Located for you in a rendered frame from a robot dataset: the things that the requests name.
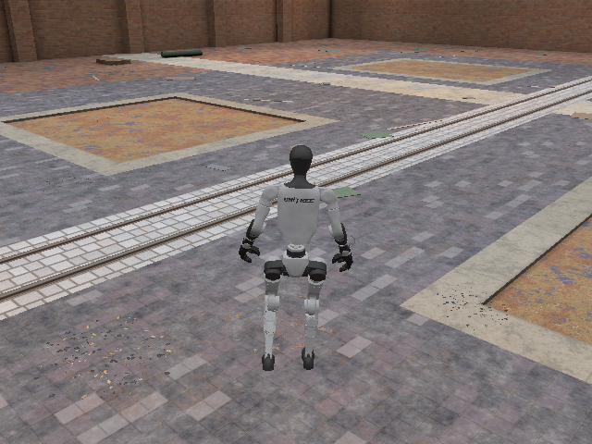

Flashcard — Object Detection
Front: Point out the robot left forearm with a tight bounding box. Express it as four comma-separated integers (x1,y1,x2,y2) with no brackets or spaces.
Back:
241,219,260,249

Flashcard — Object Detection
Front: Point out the robot right forearm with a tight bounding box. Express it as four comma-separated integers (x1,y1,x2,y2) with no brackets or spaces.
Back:
334,223,351,256

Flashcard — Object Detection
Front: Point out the robot left upper arm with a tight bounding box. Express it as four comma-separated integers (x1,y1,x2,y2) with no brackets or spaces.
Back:
251,184,280,234

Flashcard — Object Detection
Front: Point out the robot right upper arm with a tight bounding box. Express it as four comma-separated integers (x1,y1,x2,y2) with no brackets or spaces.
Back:
318,187,344,237

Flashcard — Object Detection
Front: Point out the humanoid robot torso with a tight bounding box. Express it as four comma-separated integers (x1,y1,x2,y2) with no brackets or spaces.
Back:
277,180,320,278

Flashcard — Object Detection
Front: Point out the left robot hand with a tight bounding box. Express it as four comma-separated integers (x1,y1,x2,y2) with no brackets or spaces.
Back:
239,245,260,263

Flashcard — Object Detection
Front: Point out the left robot foot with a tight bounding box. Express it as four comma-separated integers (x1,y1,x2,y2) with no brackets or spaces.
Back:
262,354,275,371

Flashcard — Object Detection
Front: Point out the right robot hand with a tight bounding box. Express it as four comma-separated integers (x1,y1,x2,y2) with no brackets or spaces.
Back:
332,253,353,272

